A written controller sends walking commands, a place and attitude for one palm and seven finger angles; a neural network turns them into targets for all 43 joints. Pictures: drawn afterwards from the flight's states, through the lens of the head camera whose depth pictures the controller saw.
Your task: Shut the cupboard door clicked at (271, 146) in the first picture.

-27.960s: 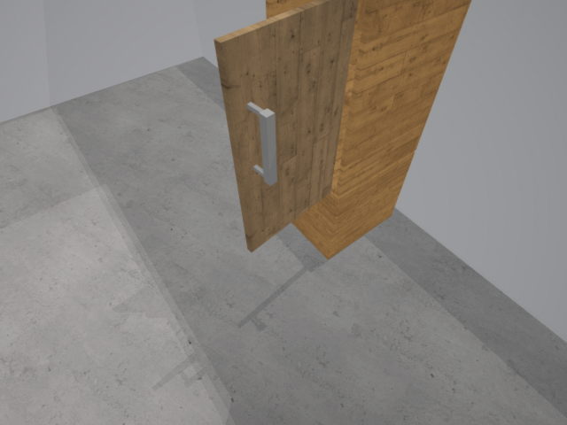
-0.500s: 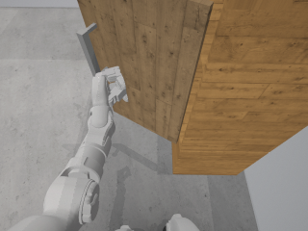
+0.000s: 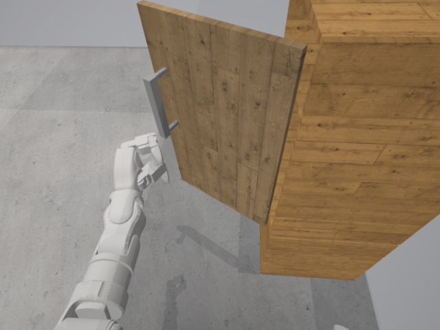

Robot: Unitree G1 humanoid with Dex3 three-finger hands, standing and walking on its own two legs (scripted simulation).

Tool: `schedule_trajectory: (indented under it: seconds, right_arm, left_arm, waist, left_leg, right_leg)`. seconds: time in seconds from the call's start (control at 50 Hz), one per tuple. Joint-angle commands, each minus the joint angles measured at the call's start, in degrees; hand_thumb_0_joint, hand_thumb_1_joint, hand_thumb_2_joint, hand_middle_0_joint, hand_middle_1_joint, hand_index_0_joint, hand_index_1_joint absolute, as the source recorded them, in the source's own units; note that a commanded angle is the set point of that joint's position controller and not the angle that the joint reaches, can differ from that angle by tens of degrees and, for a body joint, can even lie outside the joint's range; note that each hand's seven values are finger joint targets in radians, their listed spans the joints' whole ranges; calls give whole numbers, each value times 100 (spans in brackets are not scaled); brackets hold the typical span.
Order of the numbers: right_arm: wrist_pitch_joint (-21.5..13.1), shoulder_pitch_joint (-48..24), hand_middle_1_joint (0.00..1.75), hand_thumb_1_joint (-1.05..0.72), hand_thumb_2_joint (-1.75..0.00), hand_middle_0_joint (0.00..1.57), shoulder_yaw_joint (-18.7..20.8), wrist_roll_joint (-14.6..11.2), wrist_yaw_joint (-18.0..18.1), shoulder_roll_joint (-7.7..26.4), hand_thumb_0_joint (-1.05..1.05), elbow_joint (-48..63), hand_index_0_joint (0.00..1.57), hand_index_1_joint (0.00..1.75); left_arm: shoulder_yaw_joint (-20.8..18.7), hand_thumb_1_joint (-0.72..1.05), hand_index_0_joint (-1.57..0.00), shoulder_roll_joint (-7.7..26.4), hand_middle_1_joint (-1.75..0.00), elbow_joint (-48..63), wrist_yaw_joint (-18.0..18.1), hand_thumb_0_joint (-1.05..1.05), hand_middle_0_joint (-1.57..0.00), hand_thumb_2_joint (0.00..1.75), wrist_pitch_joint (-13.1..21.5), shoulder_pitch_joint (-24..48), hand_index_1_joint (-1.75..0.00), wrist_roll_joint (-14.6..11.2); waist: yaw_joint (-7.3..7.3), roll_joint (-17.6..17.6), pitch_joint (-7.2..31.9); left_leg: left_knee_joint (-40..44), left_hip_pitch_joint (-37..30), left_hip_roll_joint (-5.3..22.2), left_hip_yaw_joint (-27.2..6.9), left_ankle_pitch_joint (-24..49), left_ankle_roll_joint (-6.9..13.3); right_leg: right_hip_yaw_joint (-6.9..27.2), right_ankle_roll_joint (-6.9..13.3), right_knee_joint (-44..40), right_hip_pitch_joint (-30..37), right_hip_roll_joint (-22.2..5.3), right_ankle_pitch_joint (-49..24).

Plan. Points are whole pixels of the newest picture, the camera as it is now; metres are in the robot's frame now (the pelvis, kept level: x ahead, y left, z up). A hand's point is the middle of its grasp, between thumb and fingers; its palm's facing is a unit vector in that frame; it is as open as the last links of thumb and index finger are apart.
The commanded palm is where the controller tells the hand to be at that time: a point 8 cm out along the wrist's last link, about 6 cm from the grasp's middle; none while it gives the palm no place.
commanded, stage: draw the hand back to the body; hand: left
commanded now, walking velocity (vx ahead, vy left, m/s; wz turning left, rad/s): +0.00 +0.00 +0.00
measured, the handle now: (163, 104) +0.61 +0.14 +0.06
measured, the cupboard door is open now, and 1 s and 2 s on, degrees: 60 60 60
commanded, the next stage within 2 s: step back with the hand held close in 1.26 s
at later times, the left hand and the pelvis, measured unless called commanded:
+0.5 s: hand (68, 219) +0.26 +0.21 +0.14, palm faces +0.23 -0.94 -0.25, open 3.5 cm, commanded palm +0.22 +0.26 +0.16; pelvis +0.00 +0.02 +0.03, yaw +2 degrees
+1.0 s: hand out of the picture +0.18 +0.32 +0.19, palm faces +0.52 -0.74 -0.42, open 6.9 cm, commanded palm +0.13 +0.34 +0.20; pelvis +0.01 +0.04 +0.03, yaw +3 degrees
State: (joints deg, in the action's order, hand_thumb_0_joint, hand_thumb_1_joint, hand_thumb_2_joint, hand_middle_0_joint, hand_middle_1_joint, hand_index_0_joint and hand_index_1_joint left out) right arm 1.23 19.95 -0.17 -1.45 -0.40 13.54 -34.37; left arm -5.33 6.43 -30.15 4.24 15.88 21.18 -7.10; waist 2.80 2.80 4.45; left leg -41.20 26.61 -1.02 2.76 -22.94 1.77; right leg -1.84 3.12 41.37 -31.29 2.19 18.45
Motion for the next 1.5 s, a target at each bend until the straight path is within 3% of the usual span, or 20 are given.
schedule_trajectory:
  seconds: [0.0,0.02,0.16,0.18,0.24,0.32,0.38,0.44,0.52,0.66,0.72,0.86,0.94,1.02,1.1,1.18,1.36,1.38,1.4,1.48]
  right_arm:
    - [-397,-625,30,-90,-90,20,191,-100,163,622,0,885,20,30]
    - [-421,-717,30,-90,-90,20,179,-120,190,624,0,921,20,30]
    - [-540,-1220,30,-90,-90,20,47,-207,326,601,0,1074,20,30]
    - [-426,-1363,30,-90,-90,20,42,-144,412,483,0,1012,20,30]
    - [-319,-1504,30,-90,-90,20,-33,-99,512,442,0,1009,20,30]
    - [-250,-1607,30,-90,-90,20,-91,-35,565,459,0,973,20,30]
    - [-283,-1636,30,-90,-90,20,-119,8,558,435,0,1008,20,30]
    - [-315,-1659,30,-90,-90,20,-136,48,533,438,0,1015,20,30]
    - [-302,-1691,30,-90,-90,20,-110,89,515,473,0,962,20,30]
    - [-422,-1670,30,-90,-90,20,-35,100,444,461,0,969,20,30]
    - [-479,-1640,30,-90,-90,20,19,98,423,496,0,915,20,30]
    - [-647,-1599,30,-90,-90,20,98,55,428,502,0,848,20,30]
    - [-760,-1569,30,-90,-90,20,119,64,433,584,0,754,20,30]
    - [-827,-1578,30,-90,-90,20,125,76,476,602,0,710,20,30]
    - [-866,-1617,30,-90,-90,20,93,81,494,542,0,747,20,30]
    - [-882,-1640,30,-90,-90,20,60,85,480,505,0,734,20,30]
    - [-837,-1626,30,-90,-90,20,98,87,477,510,0,760,20,30]
    - [-717,-1578,30,-90,-90,20,198,34,456,719,0,988,20,30]
    - [-649,-1452,30,-90,-90,20,214,63,473,637,0,846,20,30]
    - [-454,-1393,30,-90,-90,20,306,39,404,629,0,864,20,30]
  left_arm:
    - [-53,90,-130,739,-150,2247,-254,0,-130,90,99,1446,-150,-182]
    - [46,90,-130,744,-150,2549,-323,0,-130,90,40,1344,-150,-184]
    - [-206,90,-116,1004,-135,3290,-679,0,-116,90,-643,222,-135,-458]
    - [49,90,-113,1497,-132,3607,-433,0,-113,90,-645,-23,-132,80]
    - [-1,90,-105,1434,-123,3993,-195,0,-105,90,-831,-592,-123,172]
    - [-134,90,-94,1564,-111,4300,-63,0,-94,90,-981,-995,-111,255]
    - [-166,90,-86,1556,-102,4878,6,0,-86,90,-1002,-1205,-102,303]
    - [-252,90,-78,1581,-93,5204,42,0,-78,90,-1044,-1709,-93,322]
    - [-672,90,-67,1829,-81,5278,86,0,-67,90,-1103,-2378,-81,330]
    - [-1298,90,-47,2138,-60,6144,139,0,-47,90,-998,-3275,-60,333]
    - [-1649,90,-39,2308,-51,6162,165,0,-39,90,-1010,-3864,-51,311]
    - [-2337,90,-20,2622,-30,6435,245,0,-20,90,-882,-4357,-30,254]
    - [-1830,90,-20,2234,-30,6303,243,0,-20,90,-847,-4048,-30,322]
    - [-1980,90,-20,2421,-30,6273,303,0,-20,90,-813,-3977,-30,344]
    - [-2132,90,-20,2539,-30,6481,331,0,-20,90,-749,-3958,-30,339]
    - [-2123,90,-20,2489,-30,6411,315,0,-20,90,-769,-4062,-30,324]
    - [-2124,90,-20,2427,-30,6209,241,0,-20,90,-807,-4270,-30,277]
    - [-2806,90,-20,3102,-30,6654,309,0,-20,90,-542,-3573,-30,320]
    - [-2576,90,-20,2739,-30,6105,292,0,-20,90,-497,-4276,-30,288]
    - [-2351,90,-20,2572,-30,6270,309,0,-20,90,-321,-4824,-30,311]
  waist:
    - [-164,-453,1607]
    - [-154,-277,1591]
    - [-314,-514,975]
    - [-324,-616,778]
    - [-335,-285,523]
    - [-345,-314,270]
    - [-366,139,423]
    - [-412,93,340]
    - [-472,-133,14]
    - [-582,166,277]
    - [-625,4,137]
    - [-670,170,-66]
    - [-550,94,-383]
    - [-597,-29,-347]
    - [-657,228,-144]
    - [-661,380,-337]
    - [-660,-40,-299]
    - [-428,18,-432]
    - [-401,-419,-292]
    - [-312,-469,278]
  left_leg:
    - [712,-431,-7,-88,1301,48]
    - [762,-576,-1,-117,1317,52]
    - [1098,-756,-11,-216,1092,52]
    - [1350,-861,2,-245,1122,75]
    - [1585,-1253,44,-265,1335,88]
    - [1900,-1581,84,-331,1463,67]
    - [2073,-1967,105,-378,1797,15]
    - [2166,-2055,122,-447,2098,-27]
    - [2241,-1945,141,-478,2139,-72]
    - [2173,-2065,209,-576,2894,-248]
    - [2131,-1946,236,-573,3039,-270]
    - [2209,-1793,271,-586,2581,-313]
    - [2310,-1801,294,-655,2081,-258]
    - [2375,-1689,249,-683,1633,-213]
    - [2350,-1650,201,-628,1673,-199]
    - [2357,-1589,201,-594,1725,-216]
    - [2272,-1651,193,-460,1853,-106]
    - [1982,-1024,327,-670,1210,86]
    - [1674,-1111,274,-707,1178,94]
    - [963,-1012,239,-657,1268,15]
  right_leg:
    - [268,-220,-816,1878,-215,-1655]
    - [254,-206,-847,1896,-232,-1603]
    - [198,-203,-1173,2044,-272,-1168]
    - [468,-257,-1489,2311,-431,-1063]
    - [366,-224,-1701,2471,-423,-1194]
    - [242,-185,-1948,2599,-346,-1158]
    - [137,-137,-1974,2775,-316,-1431]
    - [79,-122,-2015,2919,-291,-1597]
    - [49,-114,-2124,2939,-267,-1563]
    - [-17,-120,-1982,3153,-272,-1839]
    - [-26,-132,-2002,3125,-264,-1891]
    - [-37,-144,-2020,2996,-269,-1513]
    - [-28,-164,-2069,2659,-283,-1127]
    - [-5,-142,-2087,2760,-268,-930]
    - [23,-124,-2053,2964,-276,-1023]
    - [42,-110,-2099,2939,-274,-1050]
    - [91,-150,-2167,2893,-295,-1158]
    - [817,-85,-2315,2632,-662,-1258]
    - [987,24,-2398,2461,-950,-1225]
    - [1292,294,-2148,2341,-1510,-1822]
